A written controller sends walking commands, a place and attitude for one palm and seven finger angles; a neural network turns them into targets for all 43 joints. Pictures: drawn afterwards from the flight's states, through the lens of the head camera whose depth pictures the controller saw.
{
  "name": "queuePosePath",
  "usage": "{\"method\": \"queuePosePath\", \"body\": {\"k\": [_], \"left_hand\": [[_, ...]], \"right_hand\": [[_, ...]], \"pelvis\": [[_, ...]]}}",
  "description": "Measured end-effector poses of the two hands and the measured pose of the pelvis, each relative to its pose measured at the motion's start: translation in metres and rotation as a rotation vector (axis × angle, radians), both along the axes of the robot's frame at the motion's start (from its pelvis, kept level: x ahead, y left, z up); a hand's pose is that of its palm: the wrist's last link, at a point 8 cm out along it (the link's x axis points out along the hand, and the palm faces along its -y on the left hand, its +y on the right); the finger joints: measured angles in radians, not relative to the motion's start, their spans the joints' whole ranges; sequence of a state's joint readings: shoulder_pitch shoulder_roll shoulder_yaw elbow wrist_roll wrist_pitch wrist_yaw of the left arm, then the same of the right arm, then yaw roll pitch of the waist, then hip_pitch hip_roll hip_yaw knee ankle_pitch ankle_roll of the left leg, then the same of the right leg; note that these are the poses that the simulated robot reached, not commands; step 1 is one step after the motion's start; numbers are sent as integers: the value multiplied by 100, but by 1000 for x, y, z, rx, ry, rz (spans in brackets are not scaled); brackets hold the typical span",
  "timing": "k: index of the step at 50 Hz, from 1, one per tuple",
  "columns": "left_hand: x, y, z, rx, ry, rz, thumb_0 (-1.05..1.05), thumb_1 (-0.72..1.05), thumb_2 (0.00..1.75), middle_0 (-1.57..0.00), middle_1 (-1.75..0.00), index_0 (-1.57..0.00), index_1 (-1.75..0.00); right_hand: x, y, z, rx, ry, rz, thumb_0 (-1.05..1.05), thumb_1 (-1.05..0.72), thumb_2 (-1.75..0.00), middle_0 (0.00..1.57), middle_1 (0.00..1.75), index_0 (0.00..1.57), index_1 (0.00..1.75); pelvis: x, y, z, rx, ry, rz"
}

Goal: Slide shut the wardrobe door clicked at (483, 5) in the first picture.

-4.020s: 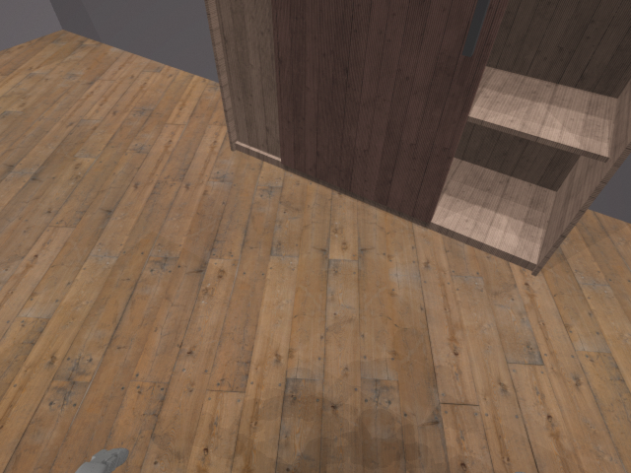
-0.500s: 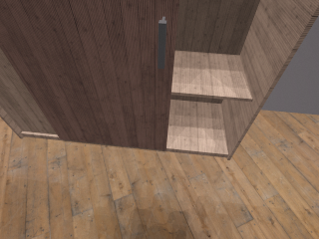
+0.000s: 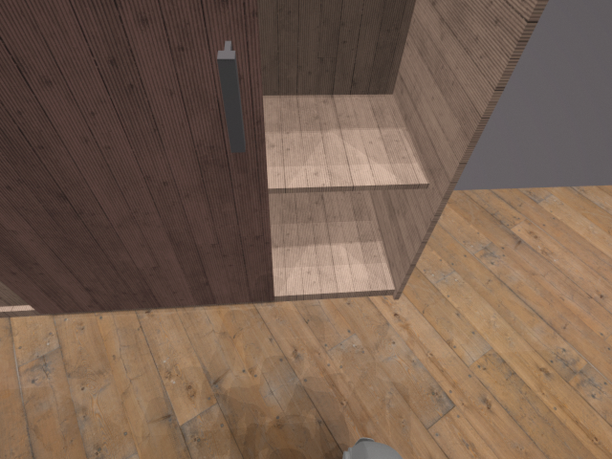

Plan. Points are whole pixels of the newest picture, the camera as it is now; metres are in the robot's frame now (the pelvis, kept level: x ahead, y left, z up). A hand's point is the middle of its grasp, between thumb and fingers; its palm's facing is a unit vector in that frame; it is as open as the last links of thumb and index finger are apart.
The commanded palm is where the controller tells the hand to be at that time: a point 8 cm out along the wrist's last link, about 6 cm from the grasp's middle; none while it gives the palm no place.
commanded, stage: take the last steps up to it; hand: left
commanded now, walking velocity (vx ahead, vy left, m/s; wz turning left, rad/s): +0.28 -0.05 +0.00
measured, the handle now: (233, 99) +0.66 +0.13 +0.10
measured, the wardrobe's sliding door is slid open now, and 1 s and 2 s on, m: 0.44 0.44 0.44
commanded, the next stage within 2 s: come to a stop and stand still in 0.34 s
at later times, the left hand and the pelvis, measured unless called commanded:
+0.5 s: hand out of the picture +0.11 +0.11 -0.18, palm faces +0.12 -0.98 -0.15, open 7.3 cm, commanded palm none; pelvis +0.15 -0.05 +0.00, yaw +2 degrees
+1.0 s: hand (220, 455) +0.16 +0.12 -0.17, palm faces +0.07 -0.95 -0.30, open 7.3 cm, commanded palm none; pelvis +0.13 -0.08 -0.01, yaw +1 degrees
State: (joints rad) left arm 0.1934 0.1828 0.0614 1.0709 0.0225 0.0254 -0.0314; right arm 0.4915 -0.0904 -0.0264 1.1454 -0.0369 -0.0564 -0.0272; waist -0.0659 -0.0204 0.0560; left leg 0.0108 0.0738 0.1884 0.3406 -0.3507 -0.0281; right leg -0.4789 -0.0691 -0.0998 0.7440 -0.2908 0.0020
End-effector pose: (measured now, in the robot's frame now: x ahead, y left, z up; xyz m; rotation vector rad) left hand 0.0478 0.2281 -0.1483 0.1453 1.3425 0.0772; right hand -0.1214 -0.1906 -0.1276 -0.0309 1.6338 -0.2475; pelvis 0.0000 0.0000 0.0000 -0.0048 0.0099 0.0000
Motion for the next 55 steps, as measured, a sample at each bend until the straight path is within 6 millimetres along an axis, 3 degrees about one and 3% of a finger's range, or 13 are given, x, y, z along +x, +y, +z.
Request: {"method": "queuePosePath", "body": {"k": [4,6,8,13,19,24,29,33,37,45,49,55], "left_hand": [[67,-27,-3,18,-121,-33,0,92,90,-20,-30,-20,-30],[88,-39,0,25,-182,-15,0,92,90,-20,-30,-20,-30],[97,-47,6,27,-210,15,0,92,90,-20,-30,-20,-30],[102,-48,20,73,-207,87,-3,95,90,-20,-30,-20,-30],[84,-56,16,62,-85,103,-2,94,90,-20,-30,-20,-30],[60,-67,4,12,42,151,-1,93,90,-20,-30,-20,-30],[46,-71,-12,-32,174,193,0,92,90,-20,-30,-20,-30],[53,-69,-15,-33,218,187,0,92,90,-20,-30,-20,-30],[71,-58,-8,-1,198,153,0,91,90,-20,-30,-20,-30],[108,-40,4,126,28,94,0,91,90,-20,-30,-20,-30],[105,-55,12,162,-48,87,0,92,90,-20,-30,-20,-30],[93,-87,31,121,-32,82,0,91,90,-20,-30,-20,-30]], "right_hand": [[3,-15,-15,48,84,-34,0,-90,-89,20,30,20,30],[20,-27,-21,63,95,-22,0,-90,-89,20,30,20,30],[51,-42,-23,58,59,3,0,-91,-89,20,30,20,30],[161,-77,-22,10,-152,83,0,-91,-89,20,30,20,30],[282,-95,-13,-34,-372,151,0,-92,-89,19,30,20,30],[353,-87,-5,-39,-452,217,0,-93,-89,19,30,20,30],[398,-62,-8,-46,-479,271,0,-92,-89,19,30,20,30],[405,-43,-10,-31,-456,263,0,-91,-89,20,30,20,30],[393,-42,-15,-21,-426,218,-1,-92,-89,20,30,20,30],[345,-95,-27,-38,-389,171,-2,-92,-89,20,30,21,30],[315,-125,-36,-22,-351,146,-1,-91,-89,20,30,20,30],[276,-149,-19,-12,-292,115,0,-91,-89,20,30,20,30]], "pelvis": [[31,-23,-15,9,-3,0],[42,-33,-17,4,-15,14],[54,-41,-13,5,-22,25],[84,-53,0,0,-21,42],[117,-55,3,-13,-18,41],[146,-49,1,-24,-24,38],[175,-36,-8,-27,-38,33],[182,-32,-8,10,-35,11],[170,-33,-6,13,-17,0],[138,-60,-10,16,-11,-6],[130,-81,-14,30,-25,9],[133,-95,8,56,-10,-9]]}}
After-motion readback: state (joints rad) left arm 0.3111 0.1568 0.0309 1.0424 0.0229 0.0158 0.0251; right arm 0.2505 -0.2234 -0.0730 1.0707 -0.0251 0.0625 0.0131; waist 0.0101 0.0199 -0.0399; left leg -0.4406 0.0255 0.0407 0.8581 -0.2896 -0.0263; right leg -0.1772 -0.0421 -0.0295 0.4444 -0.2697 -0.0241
